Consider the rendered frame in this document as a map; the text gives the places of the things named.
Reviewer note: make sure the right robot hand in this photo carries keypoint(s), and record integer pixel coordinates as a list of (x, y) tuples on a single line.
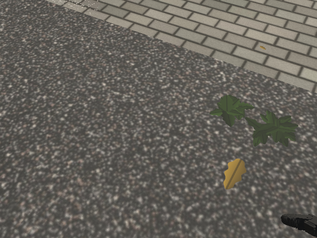
[(307, 223)]

